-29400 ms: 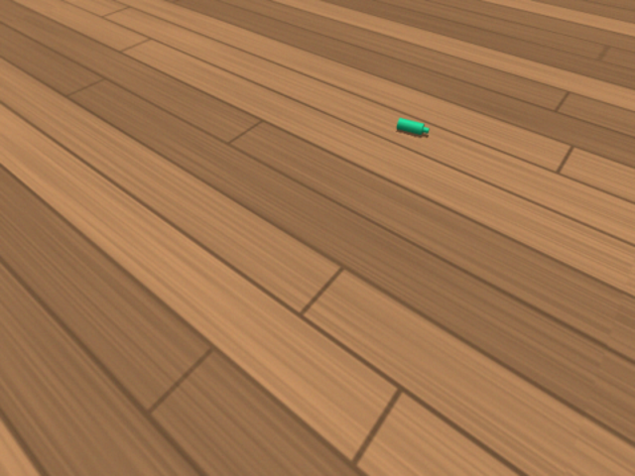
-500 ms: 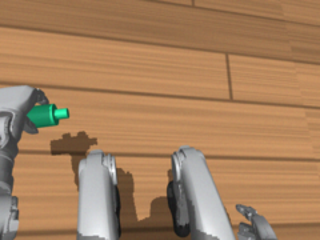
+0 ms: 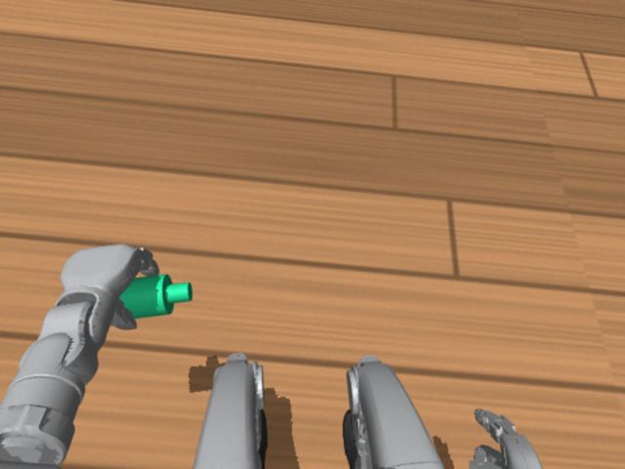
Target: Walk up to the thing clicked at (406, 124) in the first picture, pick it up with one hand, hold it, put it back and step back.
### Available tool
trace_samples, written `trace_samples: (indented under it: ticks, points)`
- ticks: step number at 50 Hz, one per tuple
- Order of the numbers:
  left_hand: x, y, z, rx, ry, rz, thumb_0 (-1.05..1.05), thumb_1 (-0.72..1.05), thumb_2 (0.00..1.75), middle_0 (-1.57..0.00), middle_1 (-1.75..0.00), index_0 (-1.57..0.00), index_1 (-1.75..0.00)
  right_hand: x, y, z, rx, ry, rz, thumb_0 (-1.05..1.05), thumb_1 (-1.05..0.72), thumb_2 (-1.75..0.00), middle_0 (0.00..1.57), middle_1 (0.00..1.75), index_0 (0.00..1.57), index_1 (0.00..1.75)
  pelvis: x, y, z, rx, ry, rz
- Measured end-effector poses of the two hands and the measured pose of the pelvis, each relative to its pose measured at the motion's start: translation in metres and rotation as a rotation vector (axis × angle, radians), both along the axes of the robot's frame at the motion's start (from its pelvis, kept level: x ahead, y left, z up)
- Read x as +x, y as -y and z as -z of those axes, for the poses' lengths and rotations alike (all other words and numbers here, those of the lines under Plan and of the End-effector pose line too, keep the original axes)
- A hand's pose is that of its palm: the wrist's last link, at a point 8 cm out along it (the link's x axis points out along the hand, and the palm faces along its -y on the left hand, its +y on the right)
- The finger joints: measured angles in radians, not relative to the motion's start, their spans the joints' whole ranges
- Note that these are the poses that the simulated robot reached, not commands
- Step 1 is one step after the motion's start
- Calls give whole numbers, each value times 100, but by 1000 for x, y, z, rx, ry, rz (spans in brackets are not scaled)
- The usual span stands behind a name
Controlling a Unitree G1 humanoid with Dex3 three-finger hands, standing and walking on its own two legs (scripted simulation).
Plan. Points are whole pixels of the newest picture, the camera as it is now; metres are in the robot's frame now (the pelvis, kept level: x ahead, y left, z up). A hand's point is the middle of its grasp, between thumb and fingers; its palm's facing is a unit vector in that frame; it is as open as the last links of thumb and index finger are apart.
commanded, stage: lift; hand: left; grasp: from above
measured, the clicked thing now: (133, 298) +0.36 +0.27 -0.13
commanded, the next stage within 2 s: hold in 0.64 s
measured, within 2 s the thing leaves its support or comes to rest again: neither
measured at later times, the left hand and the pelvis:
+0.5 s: hand (109, 260) +0.36 +0.24 +0.03, palm faces -0.46 -0.10 -0.88, open 8.7 cm; pelvis +0.04 +0.00 +0.12, yaw +1 degrees
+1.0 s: hand (101, 224) +0.37 +0.23 +0.08, palm faces -0.46 -0.10 -0.88, open 8.7 cm; pelvis +0.08 +0.00 +0.16, yaw +1 degrees
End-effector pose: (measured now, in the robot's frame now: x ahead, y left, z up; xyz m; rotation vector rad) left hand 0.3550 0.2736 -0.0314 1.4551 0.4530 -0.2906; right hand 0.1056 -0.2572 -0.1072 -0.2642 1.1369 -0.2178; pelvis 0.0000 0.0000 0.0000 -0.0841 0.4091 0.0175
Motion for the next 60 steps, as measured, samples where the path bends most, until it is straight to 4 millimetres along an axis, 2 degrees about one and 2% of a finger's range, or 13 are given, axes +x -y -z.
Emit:
trace_samples:
  ticks: [6,12,19,26,40,51,60]
  points:
    - [-5,6,-42,13,-12,-13,-1,25,14,-88,-27,-90,-25,5,1,-40,10,36,17,1,-89,-89,21,30,21,30,11,1,-41,15,57,-5]
    - [-6,15,-71,21,-17,-19,-1,24,16,-86,-30,-88,-28,8,3,-73,10,54,27,1,-89,-89,21,30,21,30,22,1,-73,26,105,-7]
    - [-1,28,-97,22,-13,-16,-1,23,19,-85,-32,-87,-30,10,5,-100,12,51,33,1,-89,-89,21,30,20,30,34,0,-102,39,152,-5]
    - [8,34,-122,23,-6,-37,-1,22,23,-85,-32,-87,-31,15,4,-119,27,39,37,1,-89,-89,21,30,20,30,46,1,-124,50,189,-3]
    - [19,41,-154,18,-15,-40,-1,21,27,-84,-32,-86,-31,43,4,-144,44,63,41,1,-89,-89,21,30,20,30,67,2,-151,65,244,-1]
    - [26,42,-172,24,-8,-31,-1,22,25,-84,-29,-86,-28,67,7,-156,51,94,32,1,-89,-89,21,30,20,30,79,3,-162,73,274,0]
    - [27,45,-182,24,-10,-14,-1,23,24,-86,-27,-87,-25,79,9,-164,57,121,24,1,-89,-89,20,30,20,30,83,3,-166,74,297,0]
